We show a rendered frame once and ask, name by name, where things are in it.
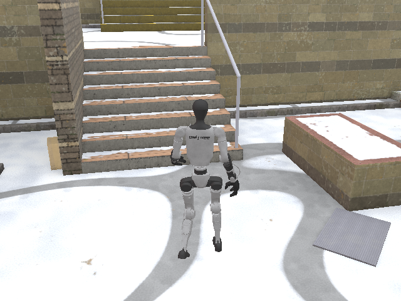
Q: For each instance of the right robot forearm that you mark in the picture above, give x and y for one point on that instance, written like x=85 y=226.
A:
x=230 y=170

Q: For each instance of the right robot shin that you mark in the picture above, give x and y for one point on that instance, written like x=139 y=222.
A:
x=216 y=219

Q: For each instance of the right robot foot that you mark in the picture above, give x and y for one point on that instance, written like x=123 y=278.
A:
x=218 y=246

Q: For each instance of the right robot upper arm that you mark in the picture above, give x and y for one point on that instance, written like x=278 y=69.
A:
x=222 y=143

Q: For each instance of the robot right hand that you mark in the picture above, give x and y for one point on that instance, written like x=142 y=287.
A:
x=235 y=187

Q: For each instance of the robot left hand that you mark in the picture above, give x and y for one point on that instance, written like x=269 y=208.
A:
x=180 y=160

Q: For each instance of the left robot upper arm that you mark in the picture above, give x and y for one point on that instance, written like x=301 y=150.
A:
x=178 y=139

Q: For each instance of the left robot forearm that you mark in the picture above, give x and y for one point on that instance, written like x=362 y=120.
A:
x=172 y=159

